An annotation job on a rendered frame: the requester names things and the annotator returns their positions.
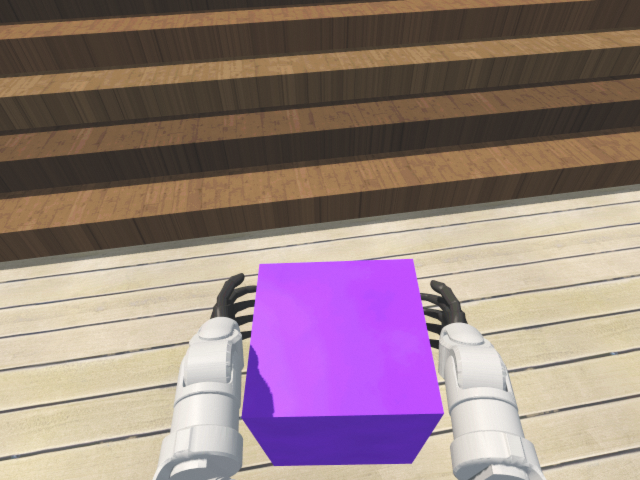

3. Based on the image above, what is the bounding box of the carton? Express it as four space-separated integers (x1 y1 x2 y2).
241 259 444 466

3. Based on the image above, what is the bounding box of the robot left hand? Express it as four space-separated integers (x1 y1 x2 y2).
210 273 257 340

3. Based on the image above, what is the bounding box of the left robot forearm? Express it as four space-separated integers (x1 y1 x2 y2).
153 317 244 480

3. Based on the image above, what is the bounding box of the robot right hand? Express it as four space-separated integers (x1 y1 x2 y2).
420 280 468 350

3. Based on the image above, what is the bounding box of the right robot forearm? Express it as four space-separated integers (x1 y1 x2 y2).
438 323 546 480

